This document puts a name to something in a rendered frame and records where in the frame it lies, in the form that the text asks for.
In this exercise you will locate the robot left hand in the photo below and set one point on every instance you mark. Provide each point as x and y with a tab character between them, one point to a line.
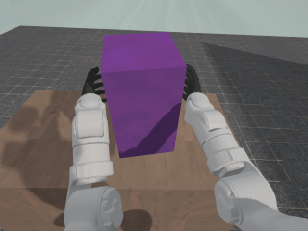
90	86

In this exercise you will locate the right robot upper arm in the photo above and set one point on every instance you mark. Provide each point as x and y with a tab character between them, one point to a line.
246	200

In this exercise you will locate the left robot upper arm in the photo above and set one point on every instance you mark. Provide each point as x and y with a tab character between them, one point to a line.
94	209

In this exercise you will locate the right robot forearm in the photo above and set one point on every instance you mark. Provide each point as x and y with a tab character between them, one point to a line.
224	157

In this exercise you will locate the carton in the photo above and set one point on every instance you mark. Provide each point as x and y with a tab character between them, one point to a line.
143	76

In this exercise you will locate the pedestal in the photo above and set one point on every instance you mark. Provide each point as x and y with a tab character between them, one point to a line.
170	191

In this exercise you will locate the left robot forearm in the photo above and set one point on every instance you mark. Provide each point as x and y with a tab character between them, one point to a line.
90	142

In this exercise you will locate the robot right hand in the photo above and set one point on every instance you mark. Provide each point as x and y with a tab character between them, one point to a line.
192	83

